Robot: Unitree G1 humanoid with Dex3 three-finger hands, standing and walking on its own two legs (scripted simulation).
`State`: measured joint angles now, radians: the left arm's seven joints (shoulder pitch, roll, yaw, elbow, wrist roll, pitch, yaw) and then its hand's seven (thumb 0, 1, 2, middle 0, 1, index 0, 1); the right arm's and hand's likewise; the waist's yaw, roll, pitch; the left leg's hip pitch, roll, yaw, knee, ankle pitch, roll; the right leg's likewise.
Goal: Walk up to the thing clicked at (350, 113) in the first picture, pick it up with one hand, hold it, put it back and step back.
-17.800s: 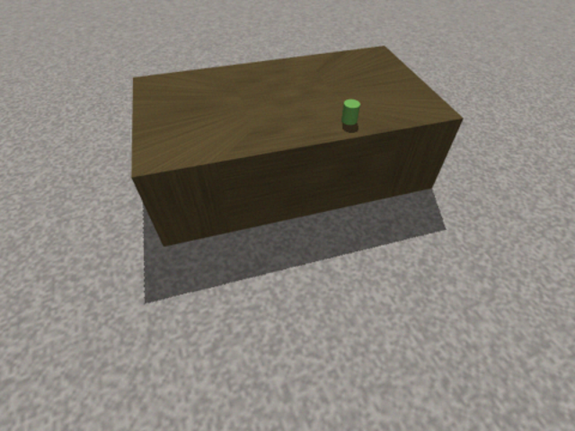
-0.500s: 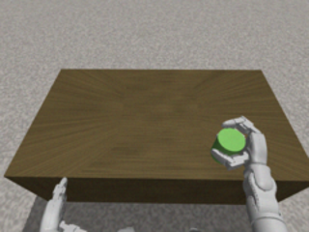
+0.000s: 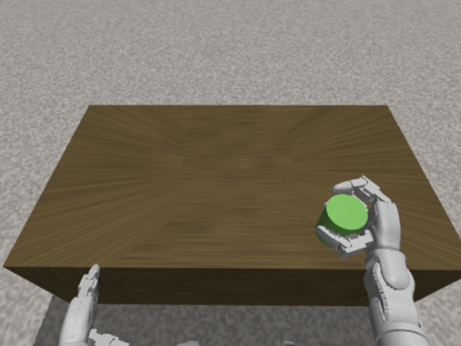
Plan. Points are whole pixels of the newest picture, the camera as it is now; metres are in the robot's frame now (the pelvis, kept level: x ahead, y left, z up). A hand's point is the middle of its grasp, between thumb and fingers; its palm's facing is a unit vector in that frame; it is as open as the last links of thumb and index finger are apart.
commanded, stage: hold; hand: right
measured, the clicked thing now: (339, 222) +0.32 -0.16 +0.04
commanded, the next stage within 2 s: crouch in 0.12 s
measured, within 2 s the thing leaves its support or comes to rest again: neither
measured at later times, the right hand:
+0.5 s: hand (338, 218) +0.34 -0.17 +0.02, palm faces +0.10 +0.99 +0.03, open 9.7 cm
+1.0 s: hand (322, 209) +0.42 -0.18 -0.08, palm faces +0.11 +0.99 +0.03, open 9.7 cm
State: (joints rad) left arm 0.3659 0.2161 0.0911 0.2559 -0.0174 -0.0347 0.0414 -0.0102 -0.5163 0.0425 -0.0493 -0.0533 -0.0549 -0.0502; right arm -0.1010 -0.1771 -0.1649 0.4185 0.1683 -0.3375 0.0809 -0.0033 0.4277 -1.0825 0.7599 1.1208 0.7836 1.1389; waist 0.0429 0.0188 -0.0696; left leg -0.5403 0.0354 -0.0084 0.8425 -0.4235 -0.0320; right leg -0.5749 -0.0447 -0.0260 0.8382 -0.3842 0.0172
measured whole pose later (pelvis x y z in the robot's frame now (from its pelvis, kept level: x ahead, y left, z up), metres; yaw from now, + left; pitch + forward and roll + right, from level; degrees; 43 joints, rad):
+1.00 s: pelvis -0.02 -0.01 -0.07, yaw +1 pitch +22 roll +3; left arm 0.42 0.23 0.09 -0.05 0.07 -0.06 -0.03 -0.01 -0.50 0.04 -0.05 -0.06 -0.07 -0.05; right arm -0.55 -0.32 -0.41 1.00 0.06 -0.58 0.07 0.00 0.43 -1.09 0.76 1.12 0.78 1.14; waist 0.20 0.04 -0.14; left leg -1.07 0.01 0.00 1.21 -0.52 -0.04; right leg -1.13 -0.07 0.01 1.25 -0.51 0.01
